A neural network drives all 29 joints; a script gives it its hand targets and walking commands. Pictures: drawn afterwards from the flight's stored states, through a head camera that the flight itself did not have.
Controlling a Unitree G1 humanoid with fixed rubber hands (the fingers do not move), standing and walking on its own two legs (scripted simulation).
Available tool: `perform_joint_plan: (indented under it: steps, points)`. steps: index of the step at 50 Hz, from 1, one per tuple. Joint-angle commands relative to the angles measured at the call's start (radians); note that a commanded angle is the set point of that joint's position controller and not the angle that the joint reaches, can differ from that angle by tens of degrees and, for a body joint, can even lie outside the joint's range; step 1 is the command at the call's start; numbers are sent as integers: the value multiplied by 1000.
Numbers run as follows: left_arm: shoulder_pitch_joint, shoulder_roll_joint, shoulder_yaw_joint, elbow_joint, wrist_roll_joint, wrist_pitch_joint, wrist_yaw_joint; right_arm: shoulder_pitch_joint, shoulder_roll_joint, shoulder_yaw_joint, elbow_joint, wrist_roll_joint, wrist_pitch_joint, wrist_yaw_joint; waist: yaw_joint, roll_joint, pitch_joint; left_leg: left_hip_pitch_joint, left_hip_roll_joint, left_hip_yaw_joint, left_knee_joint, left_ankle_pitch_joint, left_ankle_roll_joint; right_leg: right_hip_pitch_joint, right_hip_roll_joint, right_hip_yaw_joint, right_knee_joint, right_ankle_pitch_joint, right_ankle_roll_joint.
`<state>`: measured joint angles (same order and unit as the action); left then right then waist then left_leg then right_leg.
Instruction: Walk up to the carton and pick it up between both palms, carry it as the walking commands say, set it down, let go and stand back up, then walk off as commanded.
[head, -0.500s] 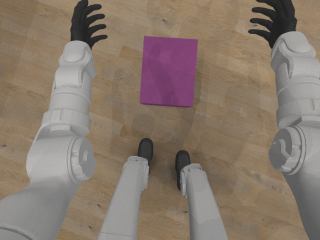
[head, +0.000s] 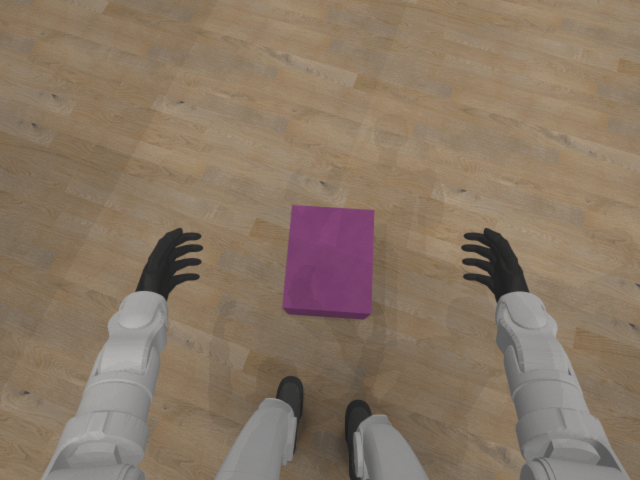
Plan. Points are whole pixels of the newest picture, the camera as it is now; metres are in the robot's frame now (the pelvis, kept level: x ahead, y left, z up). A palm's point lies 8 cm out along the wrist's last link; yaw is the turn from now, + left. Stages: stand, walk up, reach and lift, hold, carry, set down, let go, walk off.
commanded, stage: let go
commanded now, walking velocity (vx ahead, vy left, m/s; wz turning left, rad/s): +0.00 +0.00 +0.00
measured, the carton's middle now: (329, 264) +0.49 +0.01 -0.65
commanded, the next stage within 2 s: stand in 0.84 s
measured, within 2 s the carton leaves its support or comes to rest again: neither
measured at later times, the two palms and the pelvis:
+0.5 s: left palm (109, 410) +0.19 +0.23 -0.03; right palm (556, 425) +0.20 -0.23 -0.03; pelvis +0.03 +0.00 +0.04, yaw +1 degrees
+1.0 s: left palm (85, 400) +0.19 +0.27 -0.05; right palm (589, 435) +0.19 -0.27 -0.04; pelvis +0.05 +0.00 +0.03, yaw +0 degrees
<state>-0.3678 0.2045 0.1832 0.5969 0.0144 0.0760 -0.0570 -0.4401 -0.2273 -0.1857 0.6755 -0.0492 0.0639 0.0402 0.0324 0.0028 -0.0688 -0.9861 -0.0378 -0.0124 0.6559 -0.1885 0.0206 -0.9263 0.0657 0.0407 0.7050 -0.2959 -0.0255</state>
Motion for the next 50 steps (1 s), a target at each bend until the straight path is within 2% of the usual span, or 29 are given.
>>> perform_joint_plan:
  steps: [1,8,13,20,26,37,42,43,46,47,50]
  points:
    - [71,70,-12,-76,-5,-42,2,54,-93,-6,-76,12,-43,-1,-13,-16,-526,630,36,-54,-5,339,-34,231,-46,30,-102,286,31]
    - [294,83,-62,-160,-7,-77,5,293,-71,47,-168,35,-75,4,-15,2,-326,760,30,-41,-111,210,-34,434,-51,17,-210,200,25]
    - [444,74,-86,-227,-6,-77,4,449,-59,75,-243,40,-79,7,-9,-6,-194,854,19,-33,-177,183,-40,556,-52,7,-287,185,25]
    - [545,80,-107,-270,-12,-39,-10,591,-56,94,-296,34,-40,13,-23,-13,5,966,21,-17,-241,131,-40,642,-60,-3,-366,118,23]
    - [539,98,-109,-286,-3,23,-18,598,-60,102,-318,36,19,29,-23,-21,135,1026,18,-4,-254,44,-36,616,-80,-4,-395,37,6]
    - [572,106,-118,-272,4,65,-14,624,-71,107,-325,40,60,30,-28,1,103,1031,16,-17,-230,193,-21,707,-48,-14,-330,221,23]
    - [575,99,-130,-284,-13,122,27,642,-73,115,-325,53,25,0,-19,-12,32,1018,14,-26,-190,249,-28,704,-47,-16,-291,316,36]
    - [543,238,-103,-163,15,57,66,590,-191,97,-189,5,5,-29,-20,-83,86,845,80,-51,-180,144,-45,678,-96,43,-306,165,48]
    - [526,224,-105,-120,31,-20,80,601,-180,101,-131,1,-30,-51,-41,-42,89,818,76,-74,-196,-10,-27,648,-124,109,-344,-24,27]
    - [519,218,-106,-106,31,-32,78,585,-177,102,-114,3,-39,-52,-39,-27,85,812,80,-82,-199,-7,-25,652,-122,109,-342,-19,24]
    - [520,225,-107,-55,24,-50,70,568,-187,105,-72,11,-54,-48,-31,-14,35,830,91,-91,-192,131,-20,711,-118,98,-310,153,32]
